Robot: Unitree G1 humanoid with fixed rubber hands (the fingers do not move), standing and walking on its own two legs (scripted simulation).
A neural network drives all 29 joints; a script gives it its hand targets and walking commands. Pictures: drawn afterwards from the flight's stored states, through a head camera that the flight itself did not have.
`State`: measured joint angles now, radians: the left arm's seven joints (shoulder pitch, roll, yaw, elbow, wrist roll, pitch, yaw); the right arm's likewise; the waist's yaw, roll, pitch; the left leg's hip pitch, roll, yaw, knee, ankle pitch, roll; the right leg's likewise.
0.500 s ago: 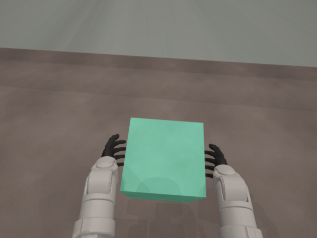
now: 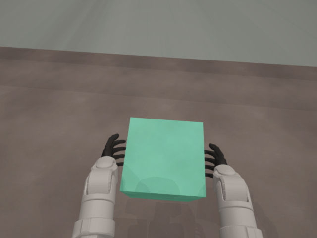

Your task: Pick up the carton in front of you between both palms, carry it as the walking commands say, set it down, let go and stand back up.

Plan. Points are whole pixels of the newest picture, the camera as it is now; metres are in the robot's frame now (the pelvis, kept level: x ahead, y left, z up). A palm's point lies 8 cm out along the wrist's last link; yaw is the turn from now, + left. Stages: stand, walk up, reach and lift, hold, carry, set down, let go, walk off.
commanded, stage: carry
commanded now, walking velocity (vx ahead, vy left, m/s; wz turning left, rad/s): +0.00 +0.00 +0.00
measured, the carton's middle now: (162, 164) +0.37 +0.01 -0.06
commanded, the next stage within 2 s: hold in 0.02 s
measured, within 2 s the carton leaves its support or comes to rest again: neither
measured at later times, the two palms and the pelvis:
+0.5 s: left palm (86, 182) +0.24 +0.19 +0.06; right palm (204, 164) +0.30 -0.10 +0.05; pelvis -0.02 -0.02 +0.00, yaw +12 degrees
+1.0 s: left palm (101, 172) +0.26 +0.16 +0.07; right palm (214, 158) +0.32 -0.13 +0.05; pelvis -0.01 -0.06 +0.00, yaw +14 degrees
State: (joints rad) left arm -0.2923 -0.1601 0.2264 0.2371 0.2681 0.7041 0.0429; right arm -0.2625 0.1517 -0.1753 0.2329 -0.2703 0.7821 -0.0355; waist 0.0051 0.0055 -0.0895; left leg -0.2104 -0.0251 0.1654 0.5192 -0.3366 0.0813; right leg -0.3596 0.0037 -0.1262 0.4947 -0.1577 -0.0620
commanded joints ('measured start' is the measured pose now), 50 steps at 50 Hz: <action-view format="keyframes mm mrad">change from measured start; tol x8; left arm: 1 -368 -985 -547 26 -261 4 -261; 9 -239 -940 -338 196 -126 -73 -209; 15 -503 -1037 -565 81 -319 -86 -270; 19 -613 -967 -501 100 -285 -79 -278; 28 -469 -1001 -344 275 -179 -66 -272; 39 -655 -1001 -374 181 -181 -81 -297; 50 -821 -732 91 509 91 -157 -297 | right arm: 1 -587 883 542 -146 294 -102 260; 2 -469 895 532 -167 327 -112 254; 13 -622 871 581 -179 305 -148 258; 18 -467 849 370 49 149 -142 229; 21 -505 892 328 157 151 -137 266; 29 -731 973 508 -22 250 -129 282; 34 -694 976 487 -6 252 -121 270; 40 -648 988 385 150 230 -119 288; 50 -851 869 -18 370 24 -175 159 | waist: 1 -5 6 -261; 2 -7 132 -206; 6 13 66 -279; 11 74 10 -155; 18 -147 58 -129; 21 -91 86 -6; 26 65 17 -115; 30 32 -67 -117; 37 -8 14 -130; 50 -14 -89 49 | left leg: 1 41 181 -172 -95 250 -21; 2 -19 54 -383 -137 554 -31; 5 45 75 -401 -89 718 -55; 9 135 29 -362 -149 481 -38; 11 161 18 -353 -134 499 -32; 17 87 56 -394 -151 338 -60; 21 -48 68 -386 -216 60 -67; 28 -192 40 -356 -215 60 -6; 39 -152 22 -341 -145 -13 -14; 50 -278 -17 -299 55 -30 -13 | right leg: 1 137 -138 165 -39 139 -25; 2 446 35 265 -3 281 -2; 3 473 23 294 -23 295 2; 6 471 26 298 -31 329 3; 10 306 42 262 -69 163 41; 14 426 54 260 -38 157 23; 21 347 44 227 -49 -29 -3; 28 590 18 254 -46 36 41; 46 423 -78 435 -158 -423 70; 50 397 -70 449 -115 -392 88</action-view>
